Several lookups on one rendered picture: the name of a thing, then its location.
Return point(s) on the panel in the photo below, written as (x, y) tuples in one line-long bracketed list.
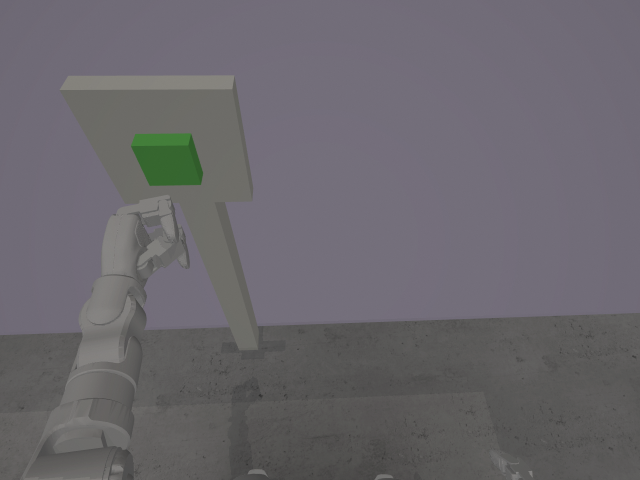
[(112, 109)]

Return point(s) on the button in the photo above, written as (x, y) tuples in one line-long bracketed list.
[(168, 159)]

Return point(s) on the right robot hand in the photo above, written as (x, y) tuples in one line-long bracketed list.
[(512, 468)]

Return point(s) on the left robot upper arm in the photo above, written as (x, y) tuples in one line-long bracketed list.
[(107, 463)]

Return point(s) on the robot left forearm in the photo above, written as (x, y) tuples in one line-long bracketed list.
[(95, 410)]

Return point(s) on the robot left shin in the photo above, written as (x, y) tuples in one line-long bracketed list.
[(257, 471)]

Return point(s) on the left robot hand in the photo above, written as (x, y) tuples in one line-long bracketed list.
[(125, 240)]

